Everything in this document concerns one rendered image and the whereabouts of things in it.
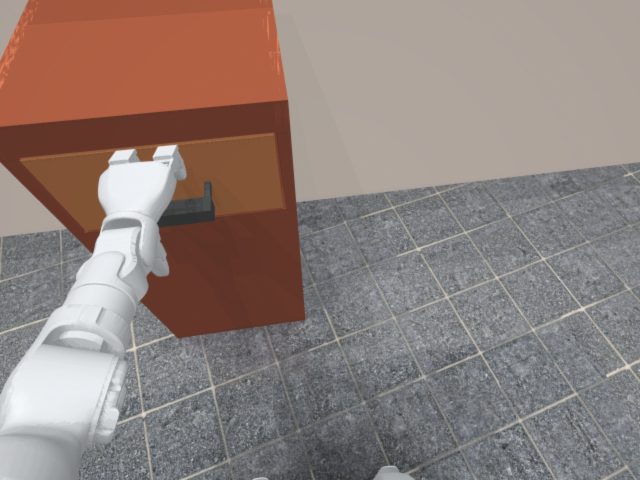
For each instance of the robot left hand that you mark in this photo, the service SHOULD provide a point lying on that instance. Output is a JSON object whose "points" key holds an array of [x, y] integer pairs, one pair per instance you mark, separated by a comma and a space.
{"points": [[142, 187]]}

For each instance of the cabinet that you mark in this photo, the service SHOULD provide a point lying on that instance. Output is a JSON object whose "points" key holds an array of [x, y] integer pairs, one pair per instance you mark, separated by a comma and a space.
{"points": [[87, 75]]}

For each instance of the left robot upper arm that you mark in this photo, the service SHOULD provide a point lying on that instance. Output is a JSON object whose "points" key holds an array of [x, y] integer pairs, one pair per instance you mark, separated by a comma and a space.
{"points": [[65, 401]]}

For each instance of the drawer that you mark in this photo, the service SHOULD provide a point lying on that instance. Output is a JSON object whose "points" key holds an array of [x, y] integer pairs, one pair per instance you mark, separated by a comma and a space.
{"points": [[243, 171]]}

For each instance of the handle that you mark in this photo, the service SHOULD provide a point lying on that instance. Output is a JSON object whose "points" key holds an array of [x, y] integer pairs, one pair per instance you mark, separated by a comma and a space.
{"points": [[189, 211]]}

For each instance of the left robot forearm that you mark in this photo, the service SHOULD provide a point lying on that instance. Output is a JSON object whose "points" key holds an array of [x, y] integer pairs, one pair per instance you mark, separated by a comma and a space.
{"points": [[99, 308]]}

